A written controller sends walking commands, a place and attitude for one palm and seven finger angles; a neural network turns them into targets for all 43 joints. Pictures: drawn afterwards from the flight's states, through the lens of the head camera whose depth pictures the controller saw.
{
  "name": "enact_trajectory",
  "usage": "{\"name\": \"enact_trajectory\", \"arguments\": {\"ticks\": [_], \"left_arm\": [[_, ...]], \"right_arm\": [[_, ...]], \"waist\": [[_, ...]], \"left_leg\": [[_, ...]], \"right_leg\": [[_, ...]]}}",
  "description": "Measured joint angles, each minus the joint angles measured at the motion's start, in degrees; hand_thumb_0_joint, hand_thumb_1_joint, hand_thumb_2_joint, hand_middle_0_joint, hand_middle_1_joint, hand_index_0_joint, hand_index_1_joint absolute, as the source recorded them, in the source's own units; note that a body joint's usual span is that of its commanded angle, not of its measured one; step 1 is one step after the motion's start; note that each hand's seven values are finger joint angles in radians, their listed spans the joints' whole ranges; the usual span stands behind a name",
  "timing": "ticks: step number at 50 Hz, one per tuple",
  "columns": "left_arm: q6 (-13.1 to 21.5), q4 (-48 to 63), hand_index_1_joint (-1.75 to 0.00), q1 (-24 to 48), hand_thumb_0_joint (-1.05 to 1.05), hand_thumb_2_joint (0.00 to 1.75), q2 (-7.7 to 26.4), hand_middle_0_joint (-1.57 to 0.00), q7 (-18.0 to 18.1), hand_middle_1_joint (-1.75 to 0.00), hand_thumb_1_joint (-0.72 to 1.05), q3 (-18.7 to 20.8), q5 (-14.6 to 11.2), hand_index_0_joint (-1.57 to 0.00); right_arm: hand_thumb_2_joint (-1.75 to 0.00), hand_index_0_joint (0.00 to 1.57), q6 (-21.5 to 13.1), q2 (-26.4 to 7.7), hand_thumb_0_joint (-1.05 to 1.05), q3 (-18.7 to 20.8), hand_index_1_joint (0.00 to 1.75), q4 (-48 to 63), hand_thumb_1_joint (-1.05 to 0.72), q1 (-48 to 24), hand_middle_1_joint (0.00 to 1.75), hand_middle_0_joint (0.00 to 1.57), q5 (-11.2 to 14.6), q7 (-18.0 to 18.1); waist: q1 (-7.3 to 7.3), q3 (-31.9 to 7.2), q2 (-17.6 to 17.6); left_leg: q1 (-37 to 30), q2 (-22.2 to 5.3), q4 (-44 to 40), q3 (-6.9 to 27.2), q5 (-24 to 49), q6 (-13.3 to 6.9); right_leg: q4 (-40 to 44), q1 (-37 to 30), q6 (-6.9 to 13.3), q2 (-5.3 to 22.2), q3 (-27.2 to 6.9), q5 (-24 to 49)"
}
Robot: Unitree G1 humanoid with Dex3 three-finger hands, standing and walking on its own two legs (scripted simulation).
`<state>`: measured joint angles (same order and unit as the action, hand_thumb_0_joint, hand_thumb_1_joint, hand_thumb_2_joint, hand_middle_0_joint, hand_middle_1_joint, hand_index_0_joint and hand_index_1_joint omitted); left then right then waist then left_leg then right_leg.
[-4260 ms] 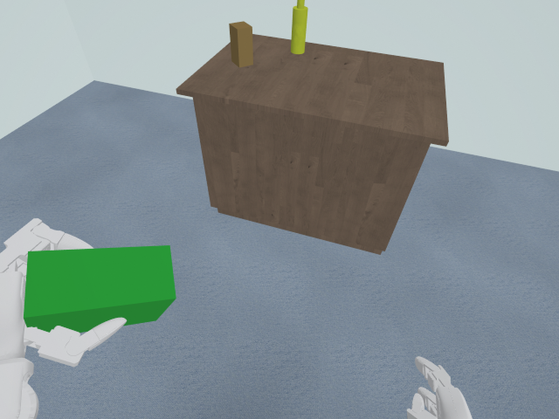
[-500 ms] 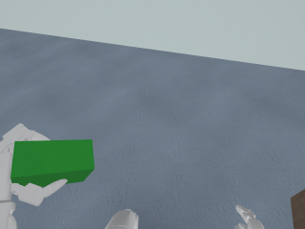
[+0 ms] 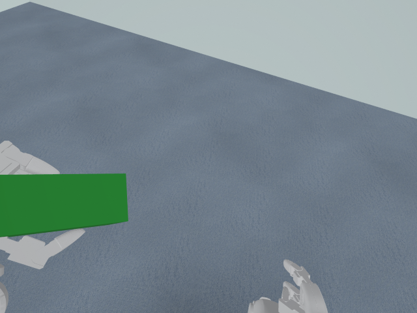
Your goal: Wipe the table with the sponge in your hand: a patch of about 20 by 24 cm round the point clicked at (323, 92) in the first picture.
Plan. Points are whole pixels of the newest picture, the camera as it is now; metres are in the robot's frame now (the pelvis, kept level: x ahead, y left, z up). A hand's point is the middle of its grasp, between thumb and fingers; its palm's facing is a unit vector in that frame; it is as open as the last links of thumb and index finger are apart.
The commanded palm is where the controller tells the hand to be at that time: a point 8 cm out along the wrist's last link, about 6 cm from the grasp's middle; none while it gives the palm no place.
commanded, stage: walk to a spot facing it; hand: left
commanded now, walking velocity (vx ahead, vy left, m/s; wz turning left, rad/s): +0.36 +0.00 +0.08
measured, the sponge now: (83, 203) +0.22 +0.19 +0.17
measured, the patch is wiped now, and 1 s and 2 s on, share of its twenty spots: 0.00 0.00 0.00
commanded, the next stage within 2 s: turn to face it in 0.48 s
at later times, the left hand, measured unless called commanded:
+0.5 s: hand (82, 151) +0.30 +0.22 +0.19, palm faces +0.46 -0.73 -0.51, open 10.4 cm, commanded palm +0.23 +0.26 +0.18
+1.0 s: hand (98, 121) +0.37 +0.22 +0.18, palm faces +0.54 -0.69 -0.48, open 10.4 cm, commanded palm +0.33 +0.24 +0.18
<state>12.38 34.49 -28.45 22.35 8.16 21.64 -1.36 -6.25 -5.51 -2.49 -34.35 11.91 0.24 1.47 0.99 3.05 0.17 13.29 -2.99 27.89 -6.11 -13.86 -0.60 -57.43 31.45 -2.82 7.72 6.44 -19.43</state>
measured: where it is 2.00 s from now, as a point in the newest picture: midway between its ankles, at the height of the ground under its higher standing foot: outside the picture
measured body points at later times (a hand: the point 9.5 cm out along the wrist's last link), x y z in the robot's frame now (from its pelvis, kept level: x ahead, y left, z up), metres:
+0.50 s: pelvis +0.11 -0.04 +0.00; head +0.17 -0.03 +0.45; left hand +0.27 +0.25 +0.22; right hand +0.30 -0.29 -0.09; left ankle +0.17 +0.10 -0.71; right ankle +0.09 -0.13 -0.74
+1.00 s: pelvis +0.19 -0.05 -0.01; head +0.22 -0.08 +0.44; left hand +0.34 +0.26 +0.20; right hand +0.42 -0.20 -0.10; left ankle +0.19 +0.09 -0.74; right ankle +0.23 -0.13 -0.73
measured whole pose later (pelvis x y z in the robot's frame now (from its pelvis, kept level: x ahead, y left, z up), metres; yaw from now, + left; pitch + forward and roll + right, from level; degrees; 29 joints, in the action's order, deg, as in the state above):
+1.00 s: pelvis +0.19 -0.05 -0.01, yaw +5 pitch -1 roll +1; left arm 10.1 24.7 -22.9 21.2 7.8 22.2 -1.6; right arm -5.9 -7.5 -2.9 -32.1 7.8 -0.1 1.1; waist 4.9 3.5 -3.8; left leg 14.3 -8.7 32.4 -13.0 -15.7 2.6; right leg -36.5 19.3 -3.2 1.6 7.8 -16.6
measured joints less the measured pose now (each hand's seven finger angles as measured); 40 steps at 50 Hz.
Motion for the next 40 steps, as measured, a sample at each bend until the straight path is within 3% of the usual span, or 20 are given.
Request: {"name": "enact_trajectory", "arguments": {"ticks": [4,7,8,10,12,15,17,20,24,28,29,31,34,37,40], "left_arm": [[1.3,-2.6,-1.36,-0.6,-0.01,1.00,-0.6,-0.69,-0.2,-1.37,-0.51,0.0,0.0,-0.70],[0.3,-7.4,-1.36,1.8,-0.01,1.00,-0.6,-0.69,0.1,-1.37,-0.51,0.3,0.4,-0.70],[-0.3,-9.0,-1.36,3.4,-0.01,1.00,-1.0,-0.69,0.2,-1.37,-0.51,-0.1,0.7,-0.70],[-1.9,-12.0,-1.36,6.8,-0.01,1.00,-3.2,-0.69,0.1,-1.37,-0.51,-2.0,0.9,-0.70],[-2.7,-13.5,-1.36,7.9,-0.01,1.00,-5.3,-0.69,-0.2,-1.37,-0.51,-3.7,0.7,-0.70],[-2.6,-11.2,-1.36,5.3,-0.01,1.00,-5.7,-0.68,-0.7,-1.37,-0.51,-4.7,0.7,-0.70],[-1.9,-7.9,-1.36,3.0,-0.01,1.00,-4.1,-0.68,-0.8,-1.37,-0.51,-4.5,0.8,-0.70],[-0.5,-2.6,-1.36,0.1,-0.01,1.00,-0.6,-0.68,-0.4,-1.37,-0.51,-2.3,0.5,-0.70],[0.9,2.4,-1.36,-2.5,-0.01,1.00,2.5,-0.68,1.1,-1.37,-0.51,1.9,-0.4,-0.70],[0.8,3.4,-1.36,-3.3,-0.01,1.00,2.4,-0.68,2.4,-1.37,-0.51,3.8,-1.0,-0.70],[0.7,3.3,-1.36,-3.1,-0.01,1.00,1.9,-0.68,2.6,-1.37,-0.51,3.9,-1.0,-0.70],[0.6,0.6,-1.36,0.0,-0.01,1.00,1.3,-0.68,2.7,-1.37,-0.52,3.3,-0.7,-0.70],[-0.7,-3.6,-1.36,4.2,-0.01,1.00,1.2,-0.68,1.6,-1.37,-0.52,1.7,0.3,-0.70],[-1.8,-1.6,-1.36,3.9,-0.01,1.00,0.8,-0.68,1.1,-1.37,-0.52,1.0,0.3,-0.70],[-1.0,2.4,-1.36,2.0,-0.01,1.00,0.1,-0.68,0.6,-1.37,-0.52,0.1,0.1,-0.70]], "right_arm": [[-0.89,0.21,-0.3,-0.9,0.01,0.0,0.30,-1.6,-0.90,1.7,0.30,0.20,-0.3,0.8],[-0.89,0.21,0.5,-2.1,0.01,0.4,0.30,-2.3,-0.90,2.2,0.30,0.20,-0.3,1.5],[-0.89,0.21,0.9,-2.9,0.01,0.7,0.30,-2.5,-0.90,1.8,0.30,0.20,-0.1,1.7],[-0.89,0.21,1.8,-5.1,0.01,1.5,0.30,-4.3,-0.90,0.2,0.30,0.20,0.0,2.0],[-0.89,0.20,2.4,-7.1,0.01,2.4,0.30,-5.6,-0.90,-1.1,0.30,0.20,-0.1,1.9],[-0.90,0.20,3.1,-9.0,0.01,3.5,0.30,-4.9,-0.90,-2.3,0.30,0.20,0.0,1.8],[-0.90,0.20,3.3,-9.6,0.01,4.3,0.30,-3.4,-0.90,-2.4,0.30,0.20,-0.1,1.9],[-0.90,0.20,3.5,-10.0,0.01,5.5,0.30,-0.9,-0.90,-1.7,0.30,0.20,-0.3,2.0],[-0.90,0.20,3.8,-10.2,0.01,6.6,0.30,1.7,-0.90,0.0,0.30,0.19,-0.4,2.0],[-0.90,0.20,4.1,-9.7,0.01,6.6,0.30,2.7,-0.90,1.3,0.30,0.19,-0.5,2.1],[-0.90,0.20,4.0,-9.7,0.01,6.5,0.30,3.2,-0.90,1.3,0.30,0.19,-0.5,2.2],[-0.90,0.20,3.8,-7.7,0.01,6.4,0.30,2.1,-0.90,-0.5,0.30,0.19,-0.5,2.4],[-0.90,0.20,3.7,-4.2,0.01,3.9,0.29,0.2,-0.91,-2.7,0.30,0.19,0.0,1.4],[-0.90,0.20,2.6,-1.2,0.01,1.3,0.30,-0.1,-0.90,-3.6,0.30,0.20,0.1,0.3],[-0.90,0.20,0.8,0.2,0.01,-0.4,0.30,0.5,-0.90,-3.6,0.30,0.20,-0.4,-0.4]], "waist": [[1.99,-1.3,-2.6],[2.40,-2.2,-3.4],[2.30,-2.1,-3.9],[1.68,-1.2,-4.8],[1.14,-0.3,-4.5],[-0.72,0.8,-2.9],[-2.00,1.8,-1.5],[-2.88,3.1,0.8],[-2.50,3.6,2.3],[-1.61,2.6,3.2],[-1.41,2.2,2.7],[-1.73,3.3,2.9],[-1.43,3.6,2.7],[-0.35,3.2,2.6],[1.24,2.8,1.5]], "left_leg": [[-1.8,-1.1,-0.9,1.0,-1.1,1.2],[-0.6,-1.5,4.7,2.1,-5.2,1.9],[1.3,-2.0,9.8,2.4,-7.7,0.9],[6.7,-0.9,25.3,4.8,-12.2,0.3],[11.4,0.4,37.2,5.2,-10.5,0.9],[16.6,0.3,44.1,3.9,-7.3,1.8],[18.5,-0.5,42.0,2.9,-5.8,2.2],[18.3,-1.8,31.3,0.7,-4.6,2.3],[15.2,-2.0,17.0,-2.6,-4.9,2.0],[9.3,0.4,6.4,-6.2,-1.3,1.4],[7.7,0.8,4.2,-5.9,2.4,0.1],[8.8,1.4,9.1,-5.0,1.4,-2.4],[7.6,1.4,9.6,-3.2,-1.4,-2.9],[5.6,0.7,6.3,-2.6,-0.3,-1.8],[3.4,-0.4,3.0,-2.8,0.8,-1.2]], "right_leg": [[12.9,-5.4,-0.4,-1.4,1.7,-0.2],[22.8,-12.2,0.4,-3.1,3.2,0.5],[23.2,-12.5,2.2,-3.5,3.6,4.6],[19.6,-12.5,4.7,-3.2,5.0,3.4],[19.7,-14.1,5.4,-2.8,5.6,1.3],[23.1,-16.8,5.2,-2.6,6.1,1.7],[25.7,-18.5,5.2,-2.4,6.9,2.2],[28.2,-20.3,5.0,-1.8,7.8,2.3],[27.8,-21.3,4.0,-0.7,9.0,0.4],[20.8,-20.4,2.1,1.9,9.4,-4.9],[15.4,-18.5,1.7,2.6,9.0,-6.5],[0.2,-13.2,0.9,1.7,3.3,-12.0],[-13.3,-6.3,1.0,-1.8,-1.7,-11.8],[-11.7,-2.1,0.7,-2.6,-2.6,-6.7],[-3.1,-1.6,0.5,-2.8,-2.0,-1.8]]}}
